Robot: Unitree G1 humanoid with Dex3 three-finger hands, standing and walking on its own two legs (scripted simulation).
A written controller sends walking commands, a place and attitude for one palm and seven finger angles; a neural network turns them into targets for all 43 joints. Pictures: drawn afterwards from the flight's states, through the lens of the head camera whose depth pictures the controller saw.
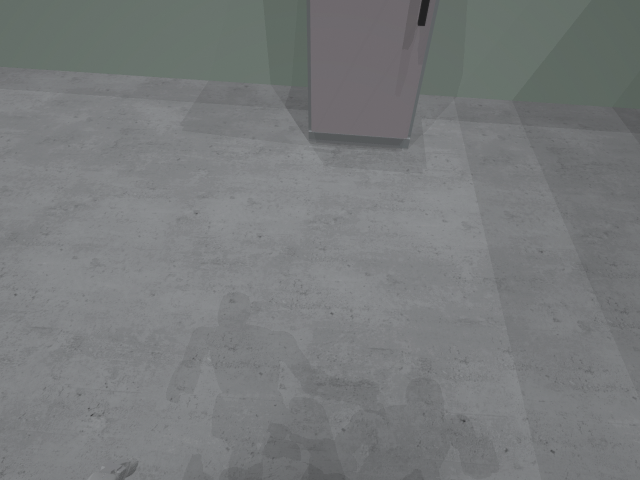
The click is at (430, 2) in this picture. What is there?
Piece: fridge door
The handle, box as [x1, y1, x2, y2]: [418, 0, 429, 25]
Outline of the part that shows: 429,0 422,0 418,25 424,25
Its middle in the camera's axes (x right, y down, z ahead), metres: +0.41 -1.01 +1.42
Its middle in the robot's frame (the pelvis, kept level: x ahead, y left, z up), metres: +1.78 -0.30 +0.09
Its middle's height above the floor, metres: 0.86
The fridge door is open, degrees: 0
